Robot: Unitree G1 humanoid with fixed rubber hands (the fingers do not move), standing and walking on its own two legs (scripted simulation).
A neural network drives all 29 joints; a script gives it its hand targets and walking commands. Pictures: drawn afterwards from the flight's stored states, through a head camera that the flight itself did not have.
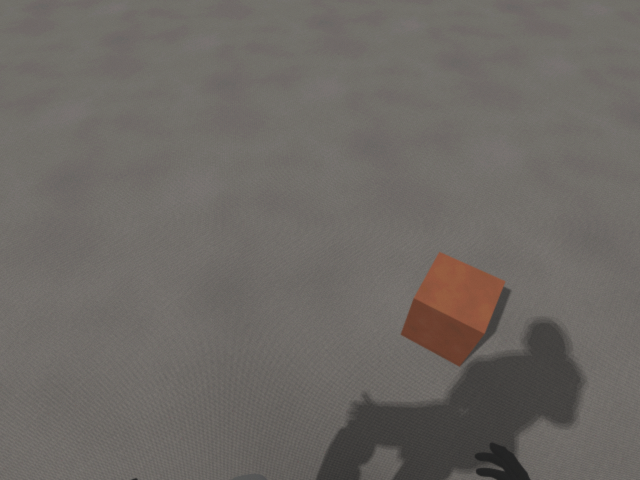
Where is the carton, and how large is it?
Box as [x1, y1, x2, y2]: [401, 252, 505, 366]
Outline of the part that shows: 439,252 413,299 401,334 459,366 484,333 505,281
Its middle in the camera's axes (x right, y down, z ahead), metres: +0.42 +0.22 +1.24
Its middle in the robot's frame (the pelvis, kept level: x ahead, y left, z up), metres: +0.69 -0.39 -0.64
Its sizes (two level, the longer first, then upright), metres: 0.210 0.200 0.250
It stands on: the floor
